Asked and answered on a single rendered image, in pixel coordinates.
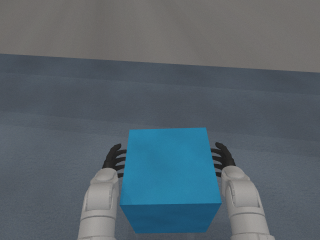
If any right robot forearm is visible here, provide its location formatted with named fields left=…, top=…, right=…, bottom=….
left=221, top=165, right=275, bottom=240

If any carton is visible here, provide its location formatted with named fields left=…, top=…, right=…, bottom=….
left=119, top=127, right=222, bottom=234

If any robot right hand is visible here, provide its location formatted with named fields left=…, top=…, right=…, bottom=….
left=210, top=142, right=236, bottom=178

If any robot left hand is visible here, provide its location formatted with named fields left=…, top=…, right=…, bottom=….
left=102, top=143, right=127, bottom=178

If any left robot forearm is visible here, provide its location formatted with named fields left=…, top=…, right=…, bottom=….
left=77, top=168, right=119, bottom=240

